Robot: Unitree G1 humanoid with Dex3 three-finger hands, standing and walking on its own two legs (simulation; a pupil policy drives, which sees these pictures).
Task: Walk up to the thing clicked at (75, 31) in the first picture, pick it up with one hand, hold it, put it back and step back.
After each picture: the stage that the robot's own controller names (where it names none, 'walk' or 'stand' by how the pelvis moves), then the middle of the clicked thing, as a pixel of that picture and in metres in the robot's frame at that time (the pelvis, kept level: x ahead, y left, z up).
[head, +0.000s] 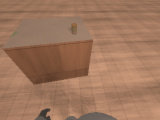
stand; (74, 29) +0.97 +0.26 +0.05
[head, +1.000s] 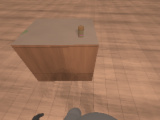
rise first; (80, 31) +0.90 +0.22 +0.05
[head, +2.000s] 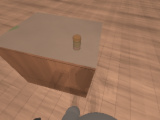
walk; (76, 42) +0.59 +0.20 +0.07
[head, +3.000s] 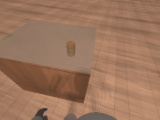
stand; (70, 49) +0.55 +0.21 +0.06
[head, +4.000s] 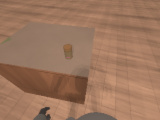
stand; (68, 52) +0.53 +0.22 +0.05
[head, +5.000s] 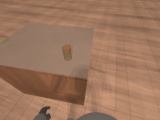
stand; (67, 53) +0.51 +0.22 +0.05
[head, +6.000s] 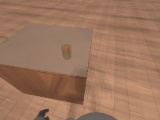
stand; (66, 52) +0.53 +0.24 +0.05
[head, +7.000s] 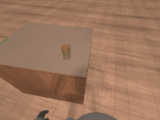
stand; (66, 52) +0.52 +0.24 +0.05
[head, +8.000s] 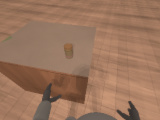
rise first; (68, 51) +0.53 +0.23 +0.05
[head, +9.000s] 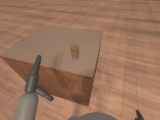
go down; (74, 52) +0.54 +0.21 +0.05
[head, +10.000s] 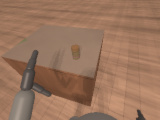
go down; (75, 52) +0.54 +0.21 +0.05
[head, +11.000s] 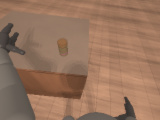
go down; (63, 48) +0.52 +0.19 +0.07
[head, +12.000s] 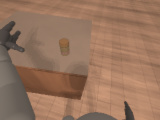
approach; (64, 47) +0.53 +0.20 +0.07
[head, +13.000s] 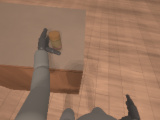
close in; (55, 41) +0.53 +0.22 +0.10
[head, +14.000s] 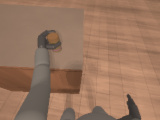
lift; (55, 43) +0.51 +0.21 +0.10
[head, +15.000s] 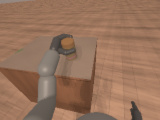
lift; (69, 49) +0.35 +0.14 +0.28
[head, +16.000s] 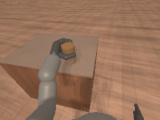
hold; (69, 54) +0.34 +0.15 +0.25
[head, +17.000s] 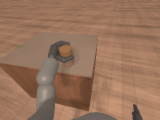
hold; (67, 56) +0.33 +0.16 +0.23
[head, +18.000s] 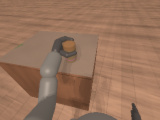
crouch; (70, 52) +0.36 +0.15 +0.24
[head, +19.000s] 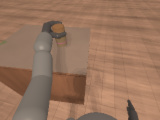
crouch; (60, 35) +0.47 +0.20 +0.25
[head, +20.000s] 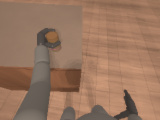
lower; (54, 42) +0.52 +0.20 +0.10
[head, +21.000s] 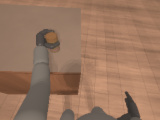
lower; (53, 43) +0.51 +0.21 +0.10
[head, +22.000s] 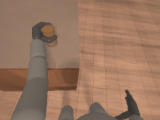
lower; (50, 37) +0.54 +0.21 +0.11
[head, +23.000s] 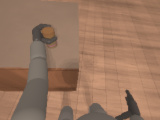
lower; (50, 38) +0.53 +0.21 +0.11
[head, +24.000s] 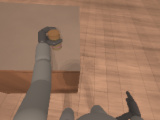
loosen; (55, 40) +0.53 +0.19 +0.11
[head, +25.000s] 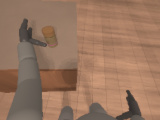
withdraw; (50, 37) +0.54 +0.20 +0.11
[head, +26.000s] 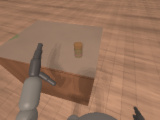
sink last; (78, 50) +0.53 +0.17 +0.08
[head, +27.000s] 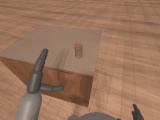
stand; (78, 51) +0.56 +0.18 +0.07
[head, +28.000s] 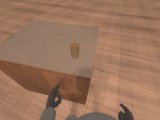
stand; (74, 50) +0.53 +0.18 +0.06
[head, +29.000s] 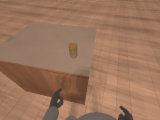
stand; (73, 50) +0.54 +0.19 +0.05
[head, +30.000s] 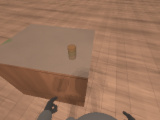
stand; (72, 52) +0.54 +0.19 +0.06
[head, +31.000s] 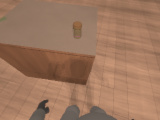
walk; (77, 30) +0.67 +0.16 +0.07
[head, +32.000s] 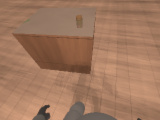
walk; (79, 21) +0.95 +0.22 +0.06
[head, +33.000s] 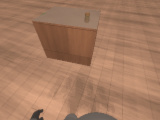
stand; (87, 17) +1.25 +0.14 +0.06
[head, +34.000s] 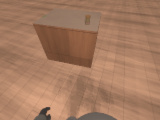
stand; (87, 20) +1.23 +0.14 +0.05
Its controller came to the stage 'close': yes
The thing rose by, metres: 0.20
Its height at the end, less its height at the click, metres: +0.00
